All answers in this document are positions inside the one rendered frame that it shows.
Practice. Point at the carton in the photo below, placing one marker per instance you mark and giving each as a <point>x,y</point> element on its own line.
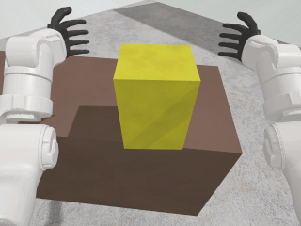
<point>156,88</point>

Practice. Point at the pedestal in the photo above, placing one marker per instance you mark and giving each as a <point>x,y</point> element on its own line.
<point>93,167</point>

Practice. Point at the right robot upper arm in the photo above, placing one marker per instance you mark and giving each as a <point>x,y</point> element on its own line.
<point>282,150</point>

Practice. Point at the left robot upper arm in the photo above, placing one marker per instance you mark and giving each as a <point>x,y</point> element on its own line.
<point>26,151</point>

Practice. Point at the left robot hand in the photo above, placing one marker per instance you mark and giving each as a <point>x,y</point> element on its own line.
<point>62,29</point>

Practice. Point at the left robot forearm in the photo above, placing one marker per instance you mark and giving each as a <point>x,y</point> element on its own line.
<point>28,76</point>

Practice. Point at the right robot forearm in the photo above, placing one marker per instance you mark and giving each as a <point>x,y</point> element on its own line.
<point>278,67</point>

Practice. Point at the right robot hand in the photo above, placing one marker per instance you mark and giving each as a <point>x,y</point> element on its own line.
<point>251,31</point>

